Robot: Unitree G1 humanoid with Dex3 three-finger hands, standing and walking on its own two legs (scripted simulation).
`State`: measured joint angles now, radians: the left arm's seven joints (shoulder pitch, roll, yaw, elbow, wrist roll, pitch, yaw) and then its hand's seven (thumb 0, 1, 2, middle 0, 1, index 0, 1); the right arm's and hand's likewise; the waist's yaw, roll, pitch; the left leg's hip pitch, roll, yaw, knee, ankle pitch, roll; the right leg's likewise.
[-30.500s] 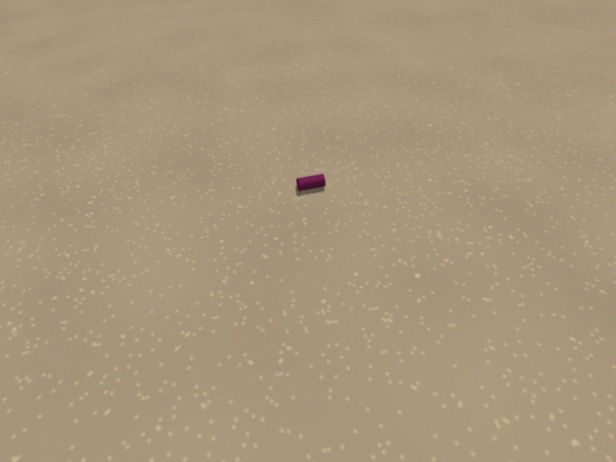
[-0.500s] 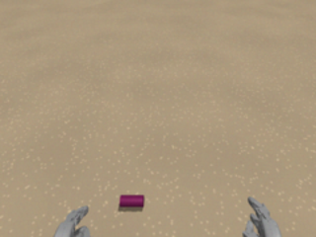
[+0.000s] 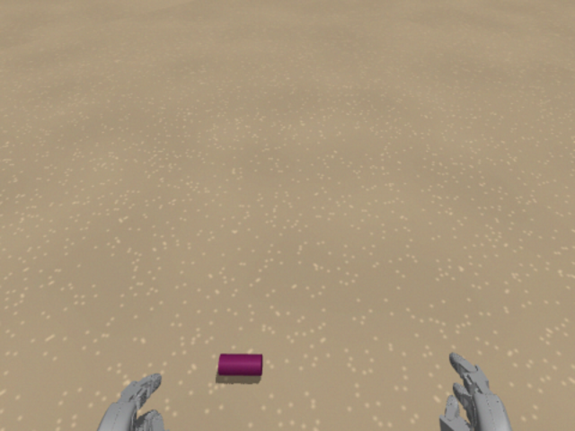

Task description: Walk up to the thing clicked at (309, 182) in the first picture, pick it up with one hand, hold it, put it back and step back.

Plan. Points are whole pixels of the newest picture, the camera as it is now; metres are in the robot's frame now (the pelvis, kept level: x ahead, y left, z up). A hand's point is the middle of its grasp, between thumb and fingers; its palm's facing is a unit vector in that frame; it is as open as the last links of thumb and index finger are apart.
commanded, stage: home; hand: left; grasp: from above
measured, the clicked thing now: (241, 364) +0.48 +0.17 -0.68
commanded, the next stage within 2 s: stand in 0.76 s
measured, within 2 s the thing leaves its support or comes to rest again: neither
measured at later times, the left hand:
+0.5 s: hand out of the picture +0.17 +0.18 -0.05, palm faces +0.04 -0.98 -0.20, open 7.4 cm
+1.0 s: hand out of the picture +0.16 +0.21 -0.09, palm faces +0.01 -0.95 -0.32, open 7.4 cm
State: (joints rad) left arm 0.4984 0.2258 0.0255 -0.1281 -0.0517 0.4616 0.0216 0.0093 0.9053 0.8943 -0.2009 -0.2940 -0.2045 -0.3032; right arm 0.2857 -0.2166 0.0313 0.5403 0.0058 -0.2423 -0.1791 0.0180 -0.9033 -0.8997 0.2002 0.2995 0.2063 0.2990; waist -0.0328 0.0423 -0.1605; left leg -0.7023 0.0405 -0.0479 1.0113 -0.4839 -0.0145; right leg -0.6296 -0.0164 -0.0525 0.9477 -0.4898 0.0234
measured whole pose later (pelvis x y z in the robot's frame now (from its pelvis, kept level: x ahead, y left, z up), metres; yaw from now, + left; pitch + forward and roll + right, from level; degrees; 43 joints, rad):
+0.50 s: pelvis +0.01 +0.00 +0.00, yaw +0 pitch +10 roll -3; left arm 0.50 0.23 0.03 -0.14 -0.05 0.46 0.02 0.01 0.91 0.89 -0.20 -0.29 -0.20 -0.30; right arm 0.29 -0.22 0.03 0.54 0.01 -0.23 -0.17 0.02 -0.90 -0.90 0.20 0.30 0.21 0.30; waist -0.03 0.04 -0.16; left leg -0.70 0.04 -0.05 1.02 -0.50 -0.01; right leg -0.63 -0.02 -0.05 0.95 -0.50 0.03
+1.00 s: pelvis -0.01 +0.00 +0.02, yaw +0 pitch +3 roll +0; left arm 0.24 0.27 0.01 0.41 0.05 0.14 0.03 0.01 0.90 0.89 -0.20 -0.29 -0.21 -0.30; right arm 0.17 -0.27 0.00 0.76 -0.08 -0.08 -0.04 0.02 -0.90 -0.90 0.20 0.30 0.21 0.30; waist 0.03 -0.01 0.00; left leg -0.52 0.01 -0.01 0.89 -0.43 0.00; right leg -0.48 -0.05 -0.02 0.88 -0.46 0.03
